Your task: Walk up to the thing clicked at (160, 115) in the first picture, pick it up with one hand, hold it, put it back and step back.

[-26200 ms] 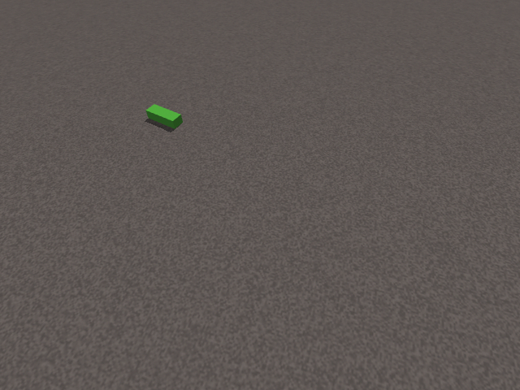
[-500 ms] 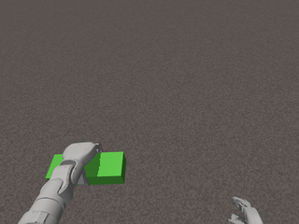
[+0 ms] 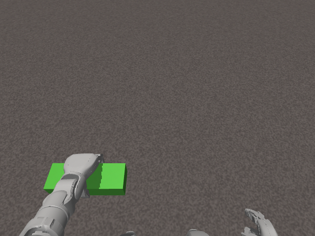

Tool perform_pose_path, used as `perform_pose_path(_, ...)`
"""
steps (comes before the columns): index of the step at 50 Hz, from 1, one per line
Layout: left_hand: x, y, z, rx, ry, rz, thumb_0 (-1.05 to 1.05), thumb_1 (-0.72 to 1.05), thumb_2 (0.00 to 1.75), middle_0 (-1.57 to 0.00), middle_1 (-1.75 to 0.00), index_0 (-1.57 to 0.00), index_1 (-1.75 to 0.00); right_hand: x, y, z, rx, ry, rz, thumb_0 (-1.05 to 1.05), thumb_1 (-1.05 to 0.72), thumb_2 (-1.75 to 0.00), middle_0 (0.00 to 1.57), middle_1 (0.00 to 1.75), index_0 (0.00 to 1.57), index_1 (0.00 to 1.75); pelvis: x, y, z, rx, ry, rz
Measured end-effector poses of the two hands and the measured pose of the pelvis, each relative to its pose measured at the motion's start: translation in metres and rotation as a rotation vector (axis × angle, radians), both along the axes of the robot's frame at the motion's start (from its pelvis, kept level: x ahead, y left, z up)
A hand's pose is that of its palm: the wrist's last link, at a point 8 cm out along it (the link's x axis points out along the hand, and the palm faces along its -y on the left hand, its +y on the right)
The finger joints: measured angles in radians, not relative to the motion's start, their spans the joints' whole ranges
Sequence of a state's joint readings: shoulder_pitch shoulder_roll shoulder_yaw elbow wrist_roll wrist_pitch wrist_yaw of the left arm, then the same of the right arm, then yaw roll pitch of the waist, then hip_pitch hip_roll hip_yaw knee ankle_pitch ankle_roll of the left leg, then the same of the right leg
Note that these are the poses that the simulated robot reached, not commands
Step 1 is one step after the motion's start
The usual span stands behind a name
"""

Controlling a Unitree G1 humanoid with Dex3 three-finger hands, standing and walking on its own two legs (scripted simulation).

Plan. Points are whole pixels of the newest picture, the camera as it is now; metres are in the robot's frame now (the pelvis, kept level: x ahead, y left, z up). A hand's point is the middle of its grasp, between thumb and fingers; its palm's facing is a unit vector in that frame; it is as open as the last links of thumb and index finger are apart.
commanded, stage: crouch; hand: left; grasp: from above
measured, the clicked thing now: (88, 179) +0.30 +0.22 -0.12
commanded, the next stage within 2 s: lower in 1.54 s
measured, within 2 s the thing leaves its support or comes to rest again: neither
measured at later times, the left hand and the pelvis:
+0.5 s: hand (100, 183) +0.35 +0.25 -0.34, palm faces -0.45 +0.04 -0.89, open 10.8 cm; pelvis -0.05 +0.01 -0.21, yaw -1 degrees
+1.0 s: hand (106, 187) +0.38 +0.26 -0.50, palm faces -0.45 +0.01 -0.89, open 10.9 cm; pelvis -0.06 +0.00 -0.33, yaw -4 degrees
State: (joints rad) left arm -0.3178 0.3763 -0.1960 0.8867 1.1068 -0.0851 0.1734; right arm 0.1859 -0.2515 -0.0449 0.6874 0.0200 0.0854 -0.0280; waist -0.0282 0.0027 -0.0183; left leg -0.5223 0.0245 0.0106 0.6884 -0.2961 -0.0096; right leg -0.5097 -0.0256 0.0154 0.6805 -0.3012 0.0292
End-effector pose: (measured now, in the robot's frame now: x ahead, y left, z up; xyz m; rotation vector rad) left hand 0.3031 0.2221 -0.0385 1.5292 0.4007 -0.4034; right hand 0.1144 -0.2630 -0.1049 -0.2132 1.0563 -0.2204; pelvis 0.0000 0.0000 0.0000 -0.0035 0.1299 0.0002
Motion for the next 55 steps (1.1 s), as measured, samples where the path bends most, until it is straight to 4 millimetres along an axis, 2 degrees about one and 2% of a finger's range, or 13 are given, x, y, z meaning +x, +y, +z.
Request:
perform_pose_path(4, 0.006, 0.002, -0.033, 0.018, -0.018, -0.022, -0.01, -0.12, 0.60, -0.58, -0.71, -0.63, -0.66, -0.018, -0.008, -0.022, -0.029, 0.057, -0.004, 0.01, -0.90, -0.90, 0.21, 0.30, 0.20, 0.30, -0.006, 0.001, -0.022, -0.009, 0.081, 0.004)
perform_pose_path(8, 0.017, 0.004, -0.071, 0.040, -0.045, -0.039, -0.01, -0.12, 0.60, -0.57, -0.72, -0.62, -0.66, -0.039, -0.016, -0.052, -0.059, 0.114, -0.017, 0.01, -0.90, -0.90, 0.21, 0.30, 0.20, 0.30, -0.013, 0.003, -0.053, -0.018, 0.167, 0.004)
perform_pose_path(14, 0.036, 0.009, -0.135, 0.058, -0.070, -0.024, -0.01, -0.11, 0.59, -0.56, -0.72, -0.61, -0.67, -0.074, -0.020, -0.109, -0.095, 0.187, -0.045, 0.01, -0.90, -0.89, 0.21, 0.30, 0.20, 0.30, -0.026, 0.006, -0.109, -0.030, 0.292, -0.001)
perform_pose_path(20, 0.052, 0.014, -0.197, 0.062, -0.076, 0.009, -0.01, -0.11, 0.61, -0.55, -0.73, -0.60, -0.67, -0.103, -0.013, -0.170, -0.093, 0.252, -0.061, 0.01, -0.90, -0.89, 0.21, 0.30, 0.20, 0.30, -0.039, 0.009, -0.165, -0.039, 0.385, -0.005)
perform_pose_path(25, 0.057, 0.020, -0.246, 0.060, -0.044, 0.024, -0.01, -0.12, 0.65, -0.54, -0.74, -0.59, -0.69, -0.116, -0.003, -0.215, -0.070, 0.282, -0.048, 0.01, -0.90, -0.89, 0.21, 0.30, 0.20, 0.30, -0.049, 0.010, -0.205, -0.046, 0.436, -0.003)
perform_pose_path(30, 0.057, 0.026, -0.292, 0.045, -0.008, 0.026, -0.01, -0.14, 0.67, -0.54, -0.75, -0.59, -0.70, -0.120, 0.003, -0.252, -0.051, 0.300, -0.016, 0.01, -0.90, -0.89, 0.21, 0.30, 0.20, 0.30, -0.054, 0.009, -0.239, -0.055, 0.477, -0.001)
perform_pose_path(35, 0.059, 0.028, -0.333, 0.018, -0.004, 0.017, -0.01, -0.15, 0.69, -0.54, -0.76, -0.59, -0.71, -0.115, 0.001, -0.279, -0.052, 0.317, 0.031, 0.01, -0.89, -0.89, 0.21, 0.30, 0.20, 0.30, -0.054, 0.006, -0.268, -0.063, 0.509, -0.002)
perform_pose_path(40, 0.067, 0.029, -0.363, 0.008, -0.028, 0.000, -0.01, -0.16, 0.71, -0.54, -0.76, -0.59, -0.71, -0.109, -0.006, -0.298, -0.072, 0.320, 0.067, 0.01, -0.90, -0.90, 0.21, 0.30, 0.20, 0.30, -0.054, 0.004, -0.293, -0.073, 0.520, -0.007)
perform_pose_path(47, 0.081, 0.034, -0.393, 0.024, -0.060, 0.014, -0.01, -0.16, 0.72, -0.54, -0.76, -0.59, -0.71, -0.108, -0.015, -0.319, -0.088, 0.323, 0.088, 0.01, -0.90, -0.90, 0.21, 0.30, 0.20, 0.30, -0.057, 0.003, -0.321, -0.082, 0.520, -0.016)
perform_pose_path(55, 0.083, 0.036, -0.422, 0.026, -0.024, 0.040, -0.01, -0.16, 0.72, -0.54, -0.77, -0.58, -0.72, -0.122, -0.015, -0.342, -0.068, 0.355, 0.081, 0.01, -0.90, -0.90, 0.21, 0.30, 0.20, 0.30, -0.060, 0.003, -0.344, -0.081, 0.514, -0.030)
